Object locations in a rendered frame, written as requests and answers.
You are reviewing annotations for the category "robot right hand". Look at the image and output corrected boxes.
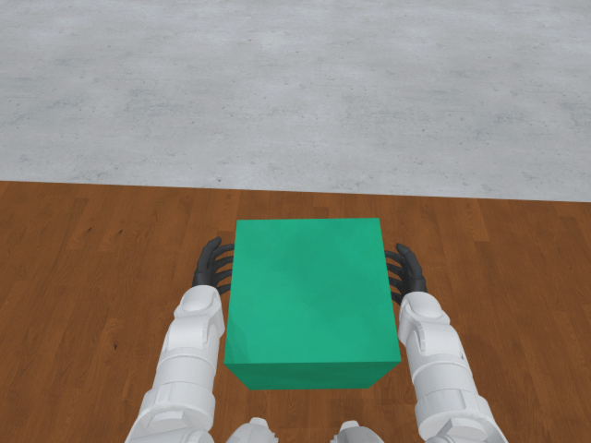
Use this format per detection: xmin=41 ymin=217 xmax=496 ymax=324
xmin=384 ymin=243 xmax=428 ymax=306

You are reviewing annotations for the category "carton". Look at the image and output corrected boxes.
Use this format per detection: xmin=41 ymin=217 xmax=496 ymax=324
xmin=223 ymin=218 xmax=402 ymax=390

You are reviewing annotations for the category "left robot forearm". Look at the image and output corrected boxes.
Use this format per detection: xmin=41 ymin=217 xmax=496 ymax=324
xmin=125 ymin=285 xmax=225 ymax=443

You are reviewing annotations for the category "robot left shin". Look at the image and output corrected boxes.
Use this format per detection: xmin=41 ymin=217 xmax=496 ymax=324
xmin=250 ymin=417 xmax=269 ymax=428

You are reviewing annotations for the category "robot right shin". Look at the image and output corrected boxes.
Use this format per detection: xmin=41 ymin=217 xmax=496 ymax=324
xmin=340 ymin=421 xmax=359 ymax=431

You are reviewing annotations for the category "robot left hand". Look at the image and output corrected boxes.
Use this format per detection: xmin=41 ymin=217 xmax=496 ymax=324
xmin=191 ymin=236 xmax=235 ymax=295

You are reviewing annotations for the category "robot shin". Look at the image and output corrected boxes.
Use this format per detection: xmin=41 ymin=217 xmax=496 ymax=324
xmin=250 ymin=417 xmax=269 ymax=428
xmin=340 ymin=421 xmax=359 ymax=431

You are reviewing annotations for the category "right robot forearm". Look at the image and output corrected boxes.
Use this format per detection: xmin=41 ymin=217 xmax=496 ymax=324
xmin=398 ymin=292 xmax=508 ymax=443

